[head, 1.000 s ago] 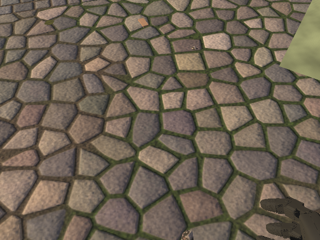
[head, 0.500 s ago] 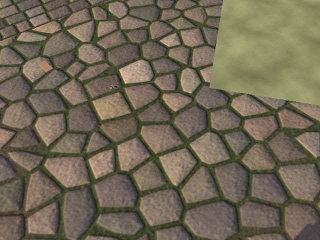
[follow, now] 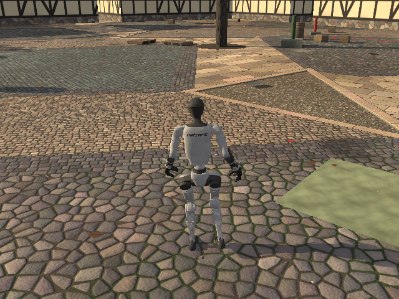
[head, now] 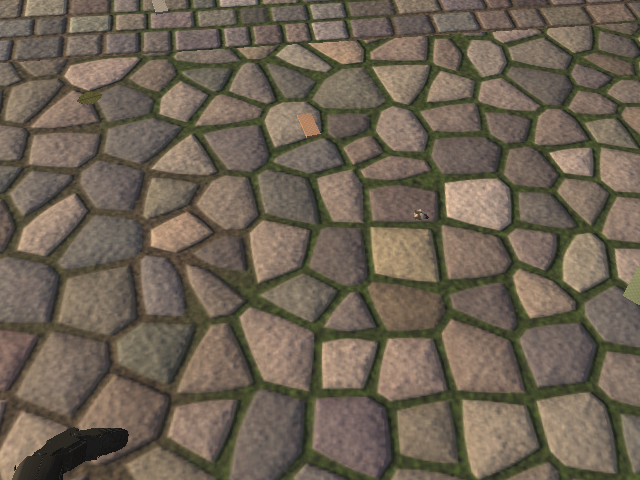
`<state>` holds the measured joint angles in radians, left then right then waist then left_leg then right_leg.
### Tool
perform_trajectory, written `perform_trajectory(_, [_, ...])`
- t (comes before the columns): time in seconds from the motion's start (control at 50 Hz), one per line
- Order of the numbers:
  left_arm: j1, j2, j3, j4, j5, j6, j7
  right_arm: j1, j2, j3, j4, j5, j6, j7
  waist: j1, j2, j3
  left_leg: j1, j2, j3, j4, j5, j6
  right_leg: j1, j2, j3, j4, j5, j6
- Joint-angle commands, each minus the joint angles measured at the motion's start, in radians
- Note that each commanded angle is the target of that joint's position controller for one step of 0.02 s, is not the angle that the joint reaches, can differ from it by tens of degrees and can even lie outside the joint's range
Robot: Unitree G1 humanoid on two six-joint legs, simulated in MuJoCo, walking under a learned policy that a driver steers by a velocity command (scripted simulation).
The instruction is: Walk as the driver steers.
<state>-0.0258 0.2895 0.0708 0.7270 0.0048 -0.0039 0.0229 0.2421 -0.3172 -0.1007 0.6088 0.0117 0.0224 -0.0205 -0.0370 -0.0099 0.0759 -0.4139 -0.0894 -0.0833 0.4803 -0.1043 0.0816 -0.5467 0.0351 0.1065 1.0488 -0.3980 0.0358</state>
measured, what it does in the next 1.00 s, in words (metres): steps on the spot, turning left: right foot, then left foot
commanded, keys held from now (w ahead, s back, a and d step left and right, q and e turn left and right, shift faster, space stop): q+shift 0.38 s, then shift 0.30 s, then e+shift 0.32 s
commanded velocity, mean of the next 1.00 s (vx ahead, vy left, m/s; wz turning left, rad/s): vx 0.01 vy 0.00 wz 0.44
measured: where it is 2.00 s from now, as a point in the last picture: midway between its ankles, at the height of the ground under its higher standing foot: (320, 335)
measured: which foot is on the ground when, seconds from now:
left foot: down 0.00-0.30, up 0.32-0.68, down 0.70-1.00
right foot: up 0.00-0.26, down 0.28-0.70, up 0.72-1.00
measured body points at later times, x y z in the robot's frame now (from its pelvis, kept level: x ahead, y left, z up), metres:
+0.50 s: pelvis +0.05 -0.06 +0.01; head +0.08 -0.06 +0.45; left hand +0.05 +0.26 -0.09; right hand +0.33 -0.26 -0.08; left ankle -0.02 +0.07 -0.65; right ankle +0.11 -0.16 -0.74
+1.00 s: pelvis +0.03 -0.03 +0.00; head +0.06 -0.01 +0.45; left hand -0.01 +0.28 -0.11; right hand +0.31 -0.18 -0.08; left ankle -0.03 +0.07 -0.74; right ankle +0.07 -0.15 -0.68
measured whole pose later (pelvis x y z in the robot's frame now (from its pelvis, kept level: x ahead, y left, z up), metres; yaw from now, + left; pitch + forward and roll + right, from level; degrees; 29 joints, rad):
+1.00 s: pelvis +0.03 -0.03 +0.00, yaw +22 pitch +1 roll +1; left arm 0.25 0.33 0.09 0.76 -0.03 0.07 0.01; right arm 0.10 -0.24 -0.05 0.63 -0.02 0.02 -0.05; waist 0.04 -0.02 0.05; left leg -0.20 0.03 0.14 0.45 -0.27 0.01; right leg -0.49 -0.07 -0.03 1.00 -0.41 0.11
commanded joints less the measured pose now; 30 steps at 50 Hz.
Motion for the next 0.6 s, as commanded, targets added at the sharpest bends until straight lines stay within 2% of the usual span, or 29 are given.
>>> perform_trajectory(0.02, [0.026,0.065,0.021,-0.037,-0.006,-0.006,0.004,-0.037,-0.171,-0.052,-0.107,0.002,-0.003,-0.028,0.042,0.084,-0.23,0.253,0.216,-0.365,-0.146,0.065,0.126,-0.038,0.025,0.033,-0.13,0.053,0.024])
perform_trajectory(0.12, [0.022,0.08,0.029,-0.028,-0.013,-0.008,0.001,-0.061,-0.169,-0.053,-0.134,-0.001,0.02,-0.032,0.021,0.157,-0.194,0.199,0.176,-0.431,-0.152,-0.138,0.098,0.021,0.044,0.051,-0.266,0.099,0.035])
perform_trajectory(0.2, [0.033,0.1,0.038,-0.027,-0.017,-0.03,-0.012,-0.079,-0.172,-0.053,-0.152,0.0,0.03,-0.02,0.006,0.193,-0.186,0.206,0.16,-0.506,-0.123,-0.121,0.093,0.1,0.05,0.06,-0.395,0.083,0.016])
perform_trajectory(0.24, [0.072,0.117,0.048,-0.018,-0.019,-0.039,-0.02,-0.098,-0.175,-0.052,-0.163,0.006,0.034,-0.015,0.019,0.201,-0.185,0.193,0.144,-0.544,-0.101,-0.099,0.081,0.182,0.048,0.056,-0.504,0.095,-0.001])
perform_trajectory(0.26, [0.107,0.126,0.054,-0.008,-0.018,-0.041,-0.022,-0.116,-0.173,-0.05,-0.168,0.013,0.036,-0.013,0.039,0.192,-0.183,0.169,0.122,-0.547,-0.08,-0.12,0.064,0.249,0.037,0.044,-0.596,0.154,-0.011])
perform_trajectory(0.28, [0.142,0.144,0.064,0.003,-0.015,-0.04,-0.02,-0.117,-0.158,-0.043,-0.171,0.02,0.037,-0.01,0.052,0.151,-0.189,0.109,0.078,-0.516,-0.026,-0.216,0.032,0.352,-0.016,0.052,-0.699,0.239,-0.031])
perform_trajectory(0.3, [0.141,0.196,0.073,-0.008,-0.002,-0.03,-0.014,-0.039,-0.105,-0.028,-0.159,0.018,0.039,-0.006,0.011,-0.017,-0.232,-0.001,-0.01,-0.39,0.162,-0.469,-0.014,0.485,-0.213,0.202,-0.729,0.236,-0.106])
perform_trajectory(0.32, [0.124,0.24,0.076,-0.015,0.031,-0.022,-0.012,-0.05,-0.121,-0.033,-0.191,0.027,0.029,-0.002,-0.01,-0.294,-0.172,-0.172,-0.12,-0.158,0.415,-0.521,-0.067,0.432,-0.368,0.436,-0.805,0.291,-0.251])
perform_trajectory(0.34, [0.068,0.182,0.066,-0.049,0.039,-0.028,-0.005,-0.04,-0.215,-0.057,-0.173,0.007,0.018,0.005,-0.018,-0.229,-0.136,-0.217,-0.016,-0.144,0.588,-0.447,-0.105,0.38,-0.413,0.433,-0.808,0.275,-0.286])
perform_trajectory(0.36, [0.017,0.132,0.051,-0.073,0.026,-0.024,0.009,-0.028,-0.237,-0.065,-0.145,0.009,0.021,0.011,-0.022,-0.161,-0.114,-0.206,0.014,-0.118,0.647,-0.369,-0.117,0.349,-0.353,0.308,-0.788,0.232,-0.251])
perform_trajectory(0.38, [-0.002,0.112,0.043,-0.086,0.013,-0.016,0.021,-0.009,-0.213,-0.061,-0.12,0.008,0.031,0.008,-0.019,-0.112,-0.101,-0.21,0.025,-0.094,0.711,-0.311,-0.131,0.344,-0.29,0.211,-0.771,0.213,-0.215])
perform_trajectory(0.4, [0.013,0.113,0.037,-0.085,0.003,-0.01,0.03,-0.001,-0.18,-0.048,-0.116,0.001,0.035,0.01,-0.003,-0.087,-0.088,-0.23,0.035,-0.074,0.783,-0.276,-0.142,0.347,-0.273,0.173,-0.764,0.243,-0.216])
perform_trajectory(0.44, [0.073,0.125,0.031,-0.073,0.007,0.0,0.034,-0.032,-0.131,-0.024,-0.132,0.007,0.032,0.012,0.029,-0.067,-0.075,-0.244,0.06,-0.006,0.779,-0.263,-0.157,0.365,-0.252,0.097,-0.767,0.351,-0.238])
perform_trajectory(0.5, [0.159,0.156,0.037,-0.055,0.011,0.012,0.02,-0.104,-0.097,-0.003,-0.158,0.007,0.022,0.004,0.087,-0.111,-0.105,-0.258,0.091,0.013,0.633,-0.294,-0.18,0.49,-0.27,0.072,-0.748,0.447,-0.272])
perform_trajectory(0.56, [0.148,0.189,0.047,-0.054,0.001,0.017,0.002,-0.109,-0.069,0.016,-0.155,-0.005,0.016,0.006,0.087,-0.148,-0.144,-0.123,0.108,0.047,0.443,-0.335,-0.177,0.482,-0.283,0.023,-0.723,0.528,-0.274])
perform_trajectory(0.6, [0.148,0.201,0.049,-0.047,-0.008,0.019,-0.009,-0.095,-0.075,0.017,-0.14,-0.001,0.015,0.006,0.084,-0.175,-0.157,-0.025,0.096,0.082,0.329,-0.33,-0.168,0.456,-0.292,0.007,-0.709,0.574,-0.272])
